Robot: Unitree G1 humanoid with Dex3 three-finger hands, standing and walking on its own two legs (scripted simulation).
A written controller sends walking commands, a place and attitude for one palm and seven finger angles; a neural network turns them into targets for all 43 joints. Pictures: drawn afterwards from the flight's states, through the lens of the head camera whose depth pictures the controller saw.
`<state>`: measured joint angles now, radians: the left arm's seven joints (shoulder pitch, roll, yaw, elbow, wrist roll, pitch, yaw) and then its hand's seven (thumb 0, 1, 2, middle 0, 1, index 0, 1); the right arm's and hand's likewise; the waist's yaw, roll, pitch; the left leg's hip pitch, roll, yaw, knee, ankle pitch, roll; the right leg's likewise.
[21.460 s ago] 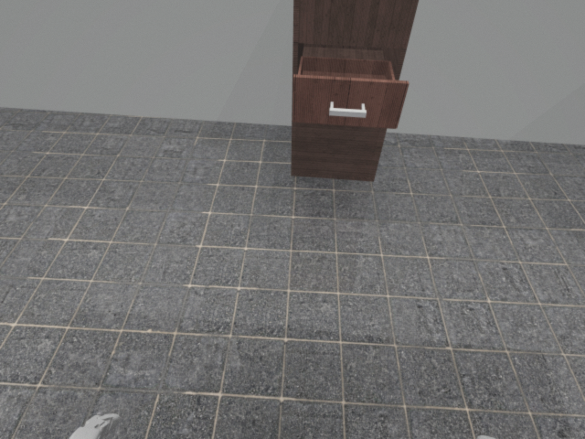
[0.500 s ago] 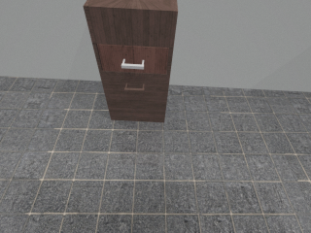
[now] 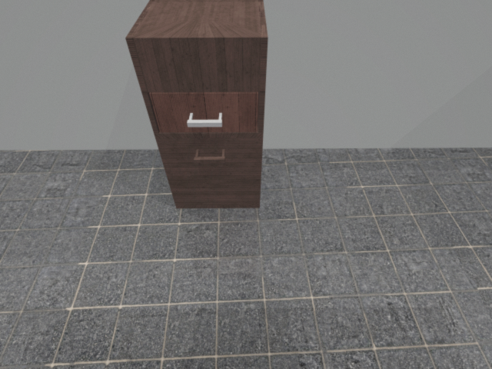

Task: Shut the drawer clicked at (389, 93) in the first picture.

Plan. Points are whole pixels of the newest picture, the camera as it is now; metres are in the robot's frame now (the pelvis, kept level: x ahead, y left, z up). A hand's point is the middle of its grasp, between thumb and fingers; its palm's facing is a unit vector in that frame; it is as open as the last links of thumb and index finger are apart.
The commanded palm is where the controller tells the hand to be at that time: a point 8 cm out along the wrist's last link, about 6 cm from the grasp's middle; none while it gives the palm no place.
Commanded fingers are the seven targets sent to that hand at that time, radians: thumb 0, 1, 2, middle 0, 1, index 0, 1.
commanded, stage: let the arm hang, fingers relaxed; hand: left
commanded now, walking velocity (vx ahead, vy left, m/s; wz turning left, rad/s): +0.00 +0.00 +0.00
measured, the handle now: (205, 119) +0.96 +0.20 -0.18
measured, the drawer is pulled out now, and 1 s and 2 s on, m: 0.00 0.00 0.00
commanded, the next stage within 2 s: look to check the result in 0.16 s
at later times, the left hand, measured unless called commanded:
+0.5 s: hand out of the picture +0.00 +0.14 -0.17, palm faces +0.04 -0.98 -0.18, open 7.3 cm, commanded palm none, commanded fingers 0.00 0.90 0.90 -0.20 -0.30 -0.20 -0.30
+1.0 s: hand out of the picture +0.03 +0.15 -0.17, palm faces +0.04 -0.98 -0.22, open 7.3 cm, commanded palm none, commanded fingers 0.00 0.90 0.90 -0.20 -0.30 -0.20 -0.30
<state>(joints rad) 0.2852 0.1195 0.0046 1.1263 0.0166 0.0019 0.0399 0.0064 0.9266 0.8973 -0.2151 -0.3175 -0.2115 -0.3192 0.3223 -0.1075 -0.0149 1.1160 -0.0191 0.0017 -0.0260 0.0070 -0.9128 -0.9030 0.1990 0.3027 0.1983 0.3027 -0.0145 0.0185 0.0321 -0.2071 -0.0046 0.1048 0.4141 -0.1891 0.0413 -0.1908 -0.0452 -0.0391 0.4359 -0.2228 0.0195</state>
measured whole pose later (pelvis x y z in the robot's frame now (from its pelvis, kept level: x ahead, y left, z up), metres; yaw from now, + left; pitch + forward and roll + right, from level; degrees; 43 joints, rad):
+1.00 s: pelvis +0.02 -0.03 +0.00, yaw +1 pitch -1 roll +0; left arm 0.24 0.15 0.02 1.15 0.01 -0.01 0.03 0.00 0.91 0.90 -0.20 -0.30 -0.20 -0.30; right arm 0.26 -0.15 -0.02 1.15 -0.02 0.00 -0.04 0.01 -0.91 -0.90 0.20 0.30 0.20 0.30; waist -0.01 0.02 0.06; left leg -0.16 0.03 0.07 0.39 -0.20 -0.01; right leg -0.13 0.00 -0.07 0.39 -0.24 -0.02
